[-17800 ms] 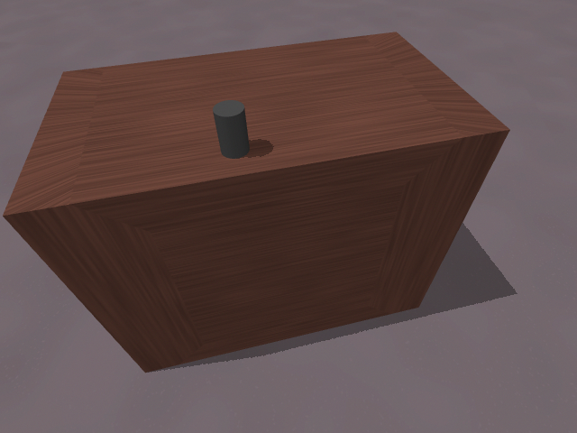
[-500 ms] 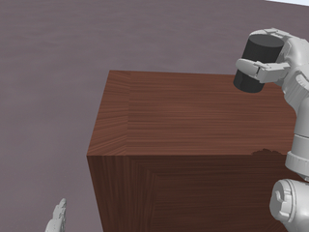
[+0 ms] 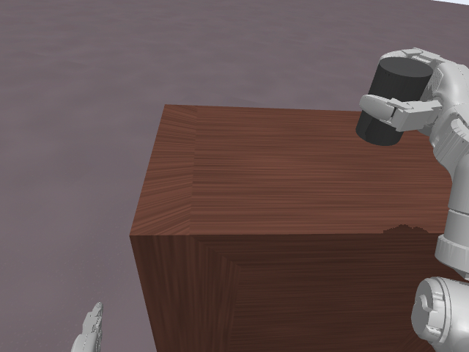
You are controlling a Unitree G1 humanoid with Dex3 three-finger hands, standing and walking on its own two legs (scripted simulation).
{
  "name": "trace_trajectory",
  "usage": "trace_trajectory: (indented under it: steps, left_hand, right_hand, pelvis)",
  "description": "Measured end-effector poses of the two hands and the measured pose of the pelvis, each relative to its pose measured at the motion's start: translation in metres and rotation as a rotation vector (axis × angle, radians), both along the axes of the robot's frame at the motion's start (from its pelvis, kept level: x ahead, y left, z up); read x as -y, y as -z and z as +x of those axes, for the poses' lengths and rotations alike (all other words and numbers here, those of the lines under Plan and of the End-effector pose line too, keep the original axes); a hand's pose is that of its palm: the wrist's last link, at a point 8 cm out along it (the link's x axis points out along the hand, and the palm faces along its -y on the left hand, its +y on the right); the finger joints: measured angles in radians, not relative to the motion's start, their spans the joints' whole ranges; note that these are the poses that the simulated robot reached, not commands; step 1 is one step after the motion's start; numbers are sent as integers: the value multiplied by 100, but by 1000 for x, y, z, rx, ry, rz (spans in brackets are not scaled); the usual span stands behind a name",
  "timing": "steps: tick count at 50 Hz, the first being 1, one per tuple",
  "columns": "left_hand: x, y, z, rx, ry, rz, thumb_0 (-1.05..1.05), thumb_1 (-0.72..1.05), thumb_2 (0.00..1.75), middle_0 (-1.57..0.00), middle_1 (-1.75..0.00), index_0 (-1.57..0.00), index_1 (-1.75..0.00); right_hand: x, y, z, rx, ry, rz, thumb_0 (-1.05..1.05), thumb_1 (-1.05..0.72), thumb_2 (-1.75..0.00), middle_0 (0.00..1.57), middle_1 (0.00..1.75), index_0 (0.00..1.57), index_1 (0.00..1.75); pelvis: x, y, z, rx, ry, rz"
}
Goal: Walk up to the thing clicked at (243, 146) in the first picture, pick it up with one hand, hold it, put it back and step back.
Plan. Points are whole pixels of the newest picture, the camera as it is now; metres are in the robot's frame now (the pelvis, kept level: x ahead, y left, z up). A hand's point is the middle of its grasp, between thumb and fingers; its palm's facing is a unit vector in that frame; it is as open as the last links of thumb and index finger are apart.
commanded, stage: hold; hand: right
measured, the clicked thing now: (390, 102) +0.34 -0.17 +0.33
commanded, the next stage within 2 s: crouch in 1.42 s
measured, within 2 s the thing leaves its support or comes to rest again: neither
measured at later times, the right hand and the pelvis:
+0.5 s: hand (391, 96) +0.34 -0.18 +0.34, palm faces +0.17 +0.98 +0.00, open 9.4 cm; pelvis +0.00 +0.01 +0.00, yaw +0 degrees
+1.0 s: hand (396, 99) +0.34 -0.18 +0.33, palm faces +0.18 +0.98 +0.00, open 9.4 cm; pelvis +0.00 +0.00 +0.00, yaw +0 degrees
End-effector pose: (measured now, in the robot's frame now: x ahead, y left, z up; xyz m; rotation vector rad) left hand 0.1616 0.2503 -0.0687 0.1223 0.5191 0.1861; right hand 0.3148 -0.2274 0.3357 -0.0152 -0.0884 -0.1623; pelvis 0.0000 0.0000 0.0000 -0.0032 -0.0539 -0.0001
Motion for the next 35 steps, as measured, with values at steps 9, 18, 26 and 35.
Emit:
trace_trajectory:
  steps: [9,18,26,35]
  left_hand:
    - [-5,-4,5,16,-7,7,-2,-54,6,-6,-6,-5,-5]
    - [-3,1,7,11,6,-20,-1,-54,5,-6,-6,-5,-5]
    - [-8,1,-3,-7,2,5,-2,-53,5,-6,-5,-5,-5]
    - [-8,-9,9,33,-6,19,-2,-54,6,-6,-6,-5,-5]
  right_hand:
    - [-6,-18,-6,54,-24,-29,-1,39,-106,82,119,81,119]
    - [-15,-6,-2,-34,-65,1,-1,40,-106,82,119,81,119]
    - [-1,1,-3,7,23,4,-1,40,-107,82,119,81,119]
    - [-5,-12,-14,58,-22,-36,-1,40,-107,82,119,81,119]
  pelvis:
    - [-1,0,2,8,-1,2]
    - [-3,-1,0,8,6,-1]
    - [-6,0,-1,0,1,-3]
    - [-3,0,1,13,3,3]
